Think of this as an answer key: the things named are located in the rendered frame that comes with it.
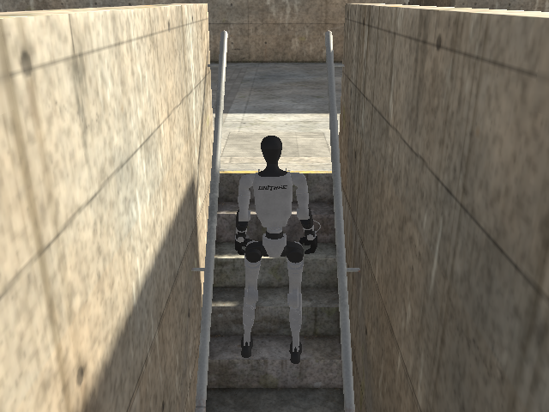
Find stairs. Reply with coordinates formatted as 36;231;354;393
206;173;345;412

